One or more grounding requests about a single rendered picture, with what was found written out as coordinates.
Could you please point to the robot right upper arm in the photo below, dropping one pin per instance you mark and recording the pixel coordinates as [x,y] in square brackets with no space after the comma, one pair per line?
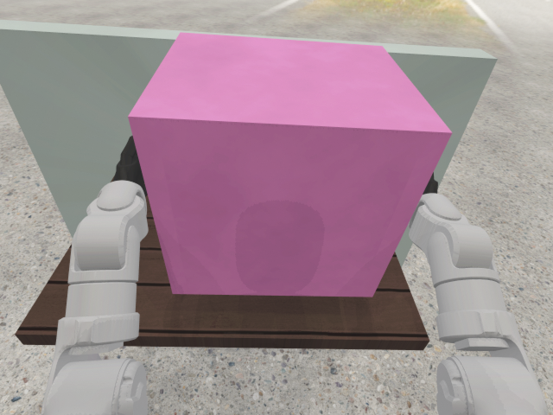
[478,385]

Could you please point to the table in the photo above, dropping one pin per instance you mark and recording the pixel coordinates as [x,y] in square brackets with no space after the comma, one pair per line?
[387,321]

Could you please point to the robot left forearm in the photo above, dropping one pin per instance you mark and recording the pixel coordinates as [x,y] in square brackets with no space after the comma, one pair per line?
[104,266]

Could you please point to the robot right hand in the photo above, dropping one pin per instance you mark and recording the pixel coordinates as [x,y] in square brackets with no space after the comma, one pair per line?
[432,186]

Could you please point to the carton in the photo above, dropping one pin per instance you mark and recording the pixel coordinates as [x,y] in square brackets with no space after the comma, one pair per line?
[282,167]

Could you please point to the robot left upper arm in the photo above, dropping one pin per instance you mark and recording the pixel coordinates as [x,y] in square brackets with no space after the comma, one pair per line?
[103,387]

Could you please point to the robot left hand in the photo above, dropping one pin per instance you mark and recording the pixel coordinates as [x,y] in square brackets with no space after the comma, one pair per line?
[128,168]

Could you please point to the robot right forearm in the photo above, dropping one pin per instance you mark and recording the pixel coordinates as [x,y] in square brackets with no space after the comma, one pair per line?
[472,311]

